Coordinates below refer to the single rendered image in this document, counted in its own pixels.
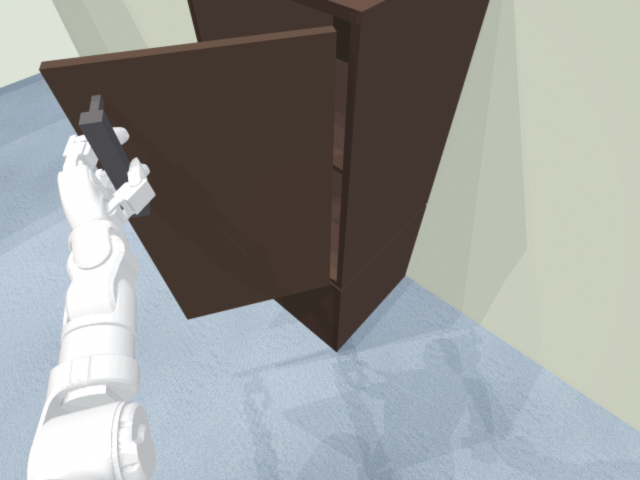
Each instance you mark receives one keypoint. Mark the handle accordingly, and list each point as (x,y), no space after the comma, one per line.
(106,146)

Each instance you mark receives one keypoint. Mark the left robot upper arm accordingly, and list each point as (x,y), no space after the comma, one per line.
(108,442)

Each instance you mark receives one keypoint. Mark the robot left forearm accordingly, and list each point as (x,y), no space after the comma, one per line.
(97,363)

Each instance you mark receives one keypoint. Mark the cupboard door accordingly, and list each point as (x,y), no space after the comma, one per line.
(238,135)

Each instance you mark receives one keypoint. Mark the robot left hand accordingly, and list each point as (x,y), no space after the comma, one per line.
(85,196)

